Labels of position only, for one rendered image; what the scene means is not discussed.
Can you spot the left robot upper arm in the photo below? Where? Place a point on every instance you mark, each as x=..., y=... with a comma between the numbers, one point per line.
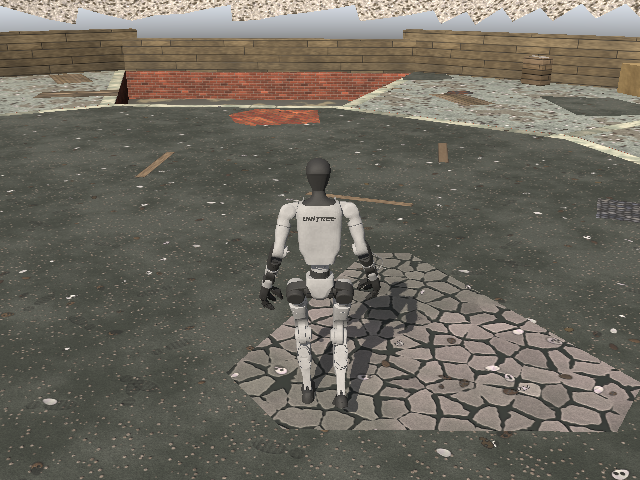
x=287, y=212

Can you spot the right robot thigh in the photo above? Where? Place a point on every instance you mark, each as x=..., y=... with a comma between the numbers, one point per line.
x=342, y=299

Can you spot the robot left forearm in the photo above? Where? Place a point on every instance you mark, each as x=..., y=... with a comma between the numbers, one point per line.
x=271, y=270

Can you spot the robot left hand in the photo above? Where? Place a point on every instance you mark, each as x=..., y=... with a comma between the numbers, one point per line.
x=265, y=293

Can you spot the robot right hand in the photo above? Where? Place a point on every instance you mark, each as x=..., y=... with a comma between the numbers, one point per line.
x=370, y=284

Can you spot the robot right forearm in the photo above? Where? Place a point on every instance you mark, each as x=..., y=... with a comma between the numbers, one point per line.
x=368, y=264

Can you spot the robot left shin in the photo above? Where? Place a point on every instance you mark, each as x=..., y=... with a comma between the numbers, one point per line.
x=304, y=359

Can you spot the right robot upper arm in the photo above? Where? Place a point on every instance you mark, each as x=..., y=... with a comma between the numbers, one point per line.
x=350, y=210

